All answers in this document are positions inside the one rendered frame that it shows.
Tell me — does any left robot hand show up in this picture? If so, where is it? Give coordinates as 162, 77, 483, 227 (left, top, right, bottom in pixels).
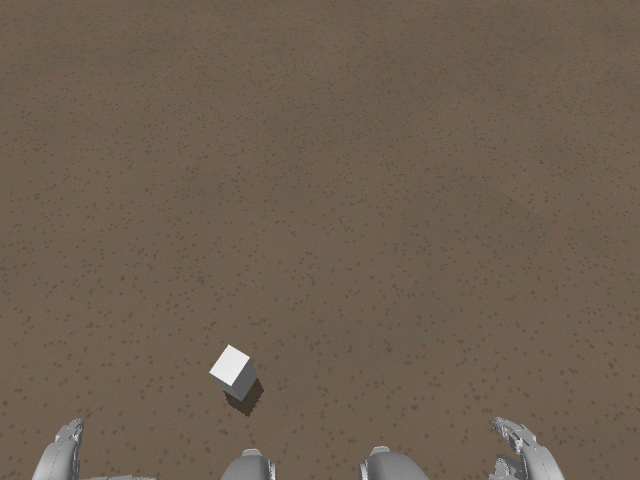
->
32, 418, 158, 480

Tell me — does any right robot hand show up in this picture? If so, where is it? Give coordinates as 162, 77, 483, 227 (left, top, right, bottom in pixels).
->
489, 417, 565, 480

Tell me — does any carton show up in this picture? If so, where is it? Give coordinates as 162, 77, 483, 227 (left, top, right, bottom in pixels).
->
209, 345, 258, 402

